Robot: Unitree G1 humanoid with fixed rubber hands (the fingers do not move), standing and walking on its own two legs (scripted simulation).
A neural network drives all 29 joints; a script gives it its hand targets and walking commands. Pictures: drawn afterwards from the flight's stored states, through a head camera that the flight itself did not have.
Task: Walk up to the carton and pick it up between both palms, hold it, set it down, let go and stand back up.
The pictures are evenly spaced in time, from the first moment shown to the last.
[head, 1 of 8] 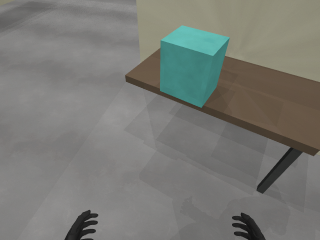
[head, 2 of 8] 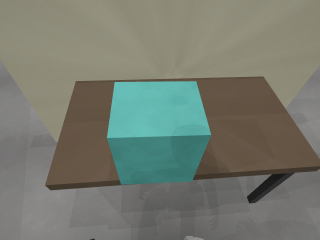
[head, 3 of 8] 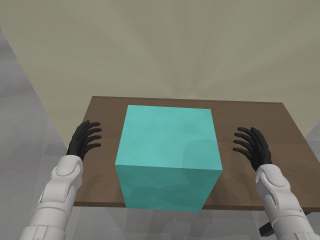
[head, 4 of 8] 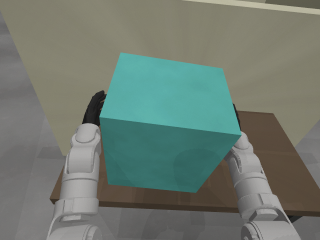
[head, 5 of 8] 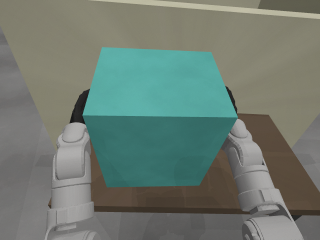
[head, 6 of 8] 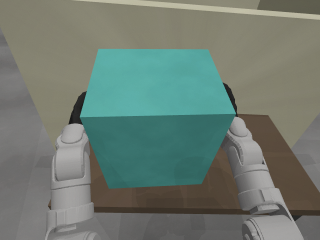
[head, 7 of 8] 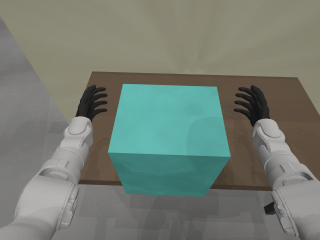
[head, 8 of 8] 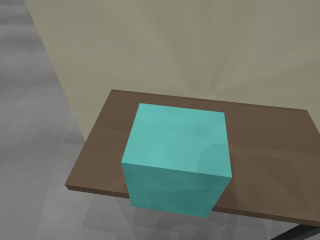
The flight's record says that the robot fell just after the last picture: no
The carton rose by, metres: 0.23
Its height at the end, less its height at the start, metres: +0.00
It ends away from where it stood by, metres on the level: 0.02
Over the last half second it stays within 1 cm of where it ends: yes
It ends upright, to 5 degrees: yes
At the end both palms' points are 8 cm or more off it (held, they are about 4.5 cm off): yes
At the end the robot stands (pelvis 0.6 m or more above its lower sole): yes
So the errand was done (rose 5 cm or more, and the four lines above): yes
